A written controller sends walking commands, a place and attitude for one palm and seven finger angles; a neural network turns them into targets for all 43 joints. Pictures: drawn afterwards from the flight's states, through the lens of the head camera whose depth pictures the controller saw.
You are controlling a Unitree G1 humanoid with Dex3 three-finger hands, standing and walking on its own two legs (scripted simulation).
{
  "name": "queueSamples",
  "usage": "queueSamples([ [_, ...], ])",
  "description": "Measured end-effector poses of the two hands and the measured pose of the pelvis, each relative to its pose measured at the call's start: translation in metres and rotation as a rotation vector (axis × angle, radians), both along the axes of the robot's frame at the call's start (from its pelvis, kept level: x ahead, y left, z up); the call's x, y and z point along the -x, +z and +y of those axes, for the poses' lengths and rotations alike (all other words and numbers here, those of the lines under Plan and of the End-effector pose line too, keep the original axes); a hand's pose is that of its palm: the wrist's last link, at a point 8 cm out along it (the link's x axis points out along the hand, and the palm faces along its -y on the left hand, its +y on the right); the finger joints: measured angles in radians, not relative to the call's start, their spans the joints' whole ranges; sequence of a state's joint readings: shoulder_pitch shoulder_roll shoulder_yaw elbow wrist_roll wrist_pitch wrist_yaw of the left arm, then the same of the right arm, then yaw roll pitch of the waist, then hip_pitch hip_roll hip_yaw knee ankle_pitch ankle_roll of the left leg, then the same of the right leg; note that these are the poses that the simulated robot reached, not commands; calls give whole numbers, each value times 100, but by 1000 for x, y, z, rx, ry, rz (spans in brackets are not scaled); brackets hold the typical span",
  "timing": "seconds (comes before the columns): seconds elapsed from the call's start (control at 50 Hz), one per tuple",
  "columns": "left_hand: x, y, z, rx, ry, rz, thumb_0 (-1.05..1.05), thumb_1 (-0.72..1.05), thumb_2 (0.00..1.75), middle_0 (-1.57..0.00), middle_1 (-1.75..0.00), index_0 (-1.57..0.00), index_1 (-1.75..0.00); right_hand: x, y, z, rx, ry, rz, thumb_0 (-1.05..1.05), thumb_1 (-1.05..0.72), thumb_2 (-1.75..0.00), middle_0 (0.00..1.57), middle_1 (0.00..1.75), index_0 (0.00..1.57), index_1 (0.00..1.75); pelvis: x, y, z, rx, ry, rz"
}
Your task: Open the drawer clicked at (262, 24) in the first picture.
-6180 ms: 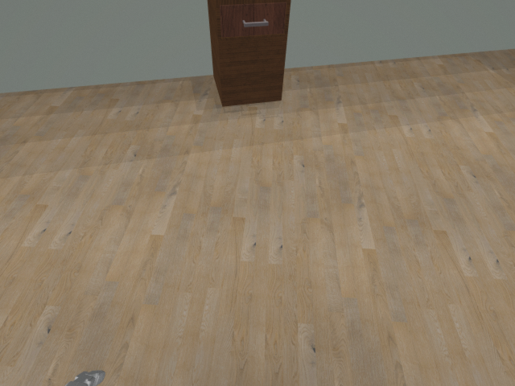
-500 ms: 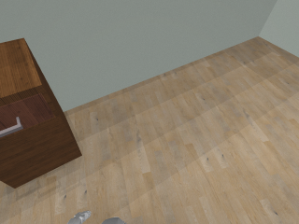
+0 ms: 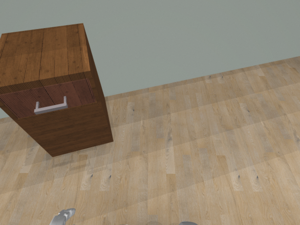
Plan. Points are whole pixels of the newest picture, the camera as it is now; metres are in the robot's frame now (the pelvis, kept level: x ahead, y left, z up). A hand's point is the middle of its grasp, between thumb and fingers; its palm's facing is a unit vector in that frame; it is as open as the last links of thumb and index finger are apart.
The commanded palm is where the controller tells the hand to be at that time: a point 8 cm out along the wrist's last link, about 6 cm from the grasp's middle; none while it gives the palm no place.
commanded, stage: turn to face it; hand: left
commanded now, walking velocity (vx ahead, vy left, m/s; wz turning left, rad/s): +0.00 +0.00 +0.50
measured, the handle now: (51, 105) +0.63 +0.49 -0.21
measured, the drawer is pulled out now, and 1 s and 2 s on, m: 0.00 0.00 0.00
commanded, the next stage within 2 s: take the last steps up to it in 0.30 s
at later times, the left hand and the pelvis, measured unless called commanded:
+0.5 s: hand out of the picture -0.07 +0.15 -0.16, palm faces +0.30 -0.92 -0.25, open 7.4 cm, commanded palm none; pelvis -0.03 -0.04 +0.00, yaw +15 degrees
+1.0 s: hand out of the picture +0.08 +0.22 -0.17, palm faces +0.27 -0.94 -0.19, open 7.4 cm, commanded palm none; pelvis +0.05 +0.02 -0.01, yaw +17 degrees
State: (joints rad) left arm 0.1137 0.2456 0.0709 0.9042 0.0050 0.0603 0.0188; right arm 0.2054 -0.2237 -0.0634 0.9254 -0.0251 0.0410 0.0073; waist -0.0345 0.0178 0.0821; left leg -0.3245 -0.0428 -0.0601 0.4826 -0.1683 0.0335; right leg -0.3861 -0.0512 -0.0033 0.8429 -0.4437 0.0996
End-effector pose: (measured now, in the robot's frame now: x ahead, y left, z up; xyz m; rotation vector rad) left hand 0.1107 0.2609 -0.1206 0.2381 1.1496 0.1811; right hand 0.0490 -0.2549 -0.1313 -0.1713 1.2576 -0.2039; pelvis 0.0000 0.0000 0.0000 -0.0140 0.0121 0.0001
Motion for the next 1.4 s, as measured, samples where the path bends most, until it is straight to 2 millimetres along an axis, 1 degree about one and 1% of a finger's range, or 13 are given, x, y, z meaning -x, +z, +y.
queueSamples([
  [0.1, 11, 7, -30, -20, 32, -81, 0, 91, 90, -20, -29, -19, -30, -5, -20, -28, -33, 41, 2, 0, -91, -90, 21, 30, 21, 30, 9, -9, -27, -19, 66, -11],
  [0.22, 59, 20, -55, -21, 115, -51, 0, 91, 90, -21, -30, -20, -30, -24, -15, -48, -45, 118, -1, 1, -91, -90, 20, 29, 20, 29, 15, 1, -46, -55, 146, -28],
  [0.34, 109, 14, -68, 1, 206, 20, 0, 91, 90, -21, -30, -20, -30, -37, -10, -50, -38, 197, 20, 0, -91, -90, 20, 29, 20, 29, 20, 5, -54, -69, 208, -18],
  [0.44, 160, 4, -69, 30, 284, 106, 0, 90, 90, -21, -30, -20, -30, -54, -8, -33, -23, 275, 31, 0, -91, -90, 20, 29, 20, 29, 27, 5, -49, -62, 242, -4],
  [0.58, 239, -22, -50, 89, 411, 228, 0, 90, 90, -21, -30, -20, -30, -84, 1, 23, -7, 405, -67, 0, -91, -90, 20, 29, 20, 29, 36, -6, -22, -19, 288, 1],
  [0.66, 257, -29, -36, 113, 435, 288, 1, 91, 90, -21, -29, -20, -30, -80, 10, 48, -7, 423, -103, 0, -91, -90, 20, 29, 20, 29, 33, -4, -6, -16, 287, -24],
  [0.74, 234, -24, -22, 128, 418, 247, 1, 91, 90, -20, -29, -19, -30, -58, 11, 57, -5, 392, -55, 0, -92, -90, 20, 29, 21, 30, 23, 3, 6, -7, 306, -39],
  [0.84, 180, -21, -7, 125, 384, 156, 1, 91, 90, -20, -29, -19, -30, -23, 4, 51, 1, 340, 73, 0, -93, -90, 20, 30, 21, 30, 3, 4, 17, -17, 313, -45],
  [0.98, 73, -20, 4, 109, 291, 59, 1, 91, 90, -20, -29, -19, -30, 19, -11, 41, -14, 228, 268, 0, -92, -90, 20, 30, 21, 30, -41, -5, 22, -37, 299, -42],
  [1.08, -12, -23, 4, 75, 230, -44, 0, 91, 90, -20, -29, -19, -30, 21, -27, 33, -40, 173, 396, 0, -91, -90, 20, 29, 21, 29, -87, -21, 17, -36, 290, -44],
  [1.16, -35, -17, -2, 73, 265, -89, 0, 91, 90, -20, -29, -20, -30, -21, -28, 33, -52, 184, 382, 1, -91, -90, 20, 29, 20, 29, -112, -18, 13, -29, 314, -63],
  [1.3, -22, -7, -1, 65, 342, 29, -1, 95, 90, -21, -30, -20, -30, -146, -15, 55, -64, 254, 161, 0, -92, -90, 20, 29, 20, 29, -152, 2, 21, -19, 320, -38],
  [1.4, -11, -10, 2, 104, 380, 115, -1, 94, 90, -20, -29, -20, -30, -217, -7, 83, -63, 309, 62, 0, -93, -90, 20, 29, 20, 29, -178, 7, 38, -9, 324, -22],
])
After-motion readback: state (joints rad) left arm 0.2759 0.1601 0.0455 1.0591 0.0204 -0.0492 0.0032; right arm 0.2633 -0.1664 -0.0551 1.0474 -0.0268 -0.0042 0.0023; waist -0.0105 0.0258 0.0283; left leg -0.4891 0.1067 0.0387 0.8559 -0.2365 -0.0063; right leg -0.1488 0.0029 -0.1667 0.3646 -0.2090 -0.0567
